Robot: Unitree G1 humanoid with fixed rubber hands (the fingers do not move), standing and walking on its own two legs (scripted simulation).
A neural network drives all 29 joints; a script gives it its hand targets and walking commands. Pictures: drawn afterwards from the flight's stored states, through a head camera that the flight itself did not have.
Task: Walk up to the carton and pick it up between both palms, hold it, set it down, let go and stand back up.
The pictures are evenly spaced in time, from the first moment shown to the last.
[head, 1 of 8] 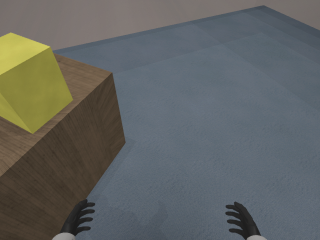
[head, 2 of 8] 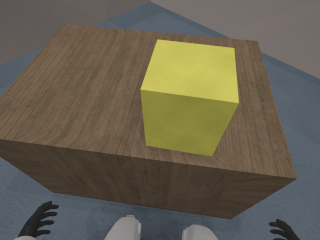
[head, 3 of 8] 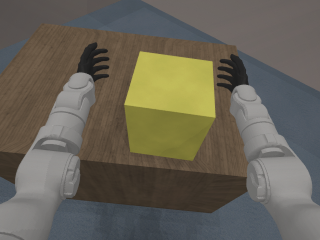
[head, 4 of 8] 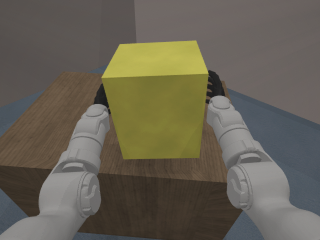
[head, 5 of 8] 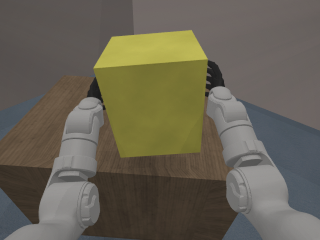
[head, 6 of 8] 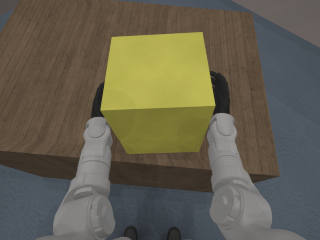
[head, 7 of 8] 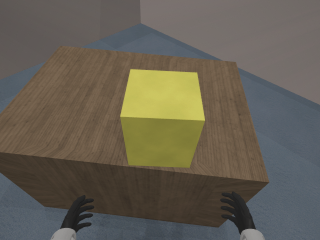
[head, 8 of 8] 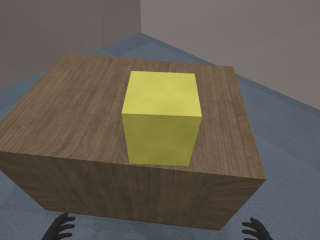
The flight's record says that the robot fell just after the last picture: no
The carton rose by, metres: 0.24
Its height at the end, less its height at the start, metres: +0.00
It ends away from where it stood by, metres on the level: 0.04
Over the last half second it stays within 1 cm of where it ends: yes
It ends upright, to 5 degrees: yes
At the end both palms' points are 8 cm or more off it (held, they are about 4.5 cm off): yes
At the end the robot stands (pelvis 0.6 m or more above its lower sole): yes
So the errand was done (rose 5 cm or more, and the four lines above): yes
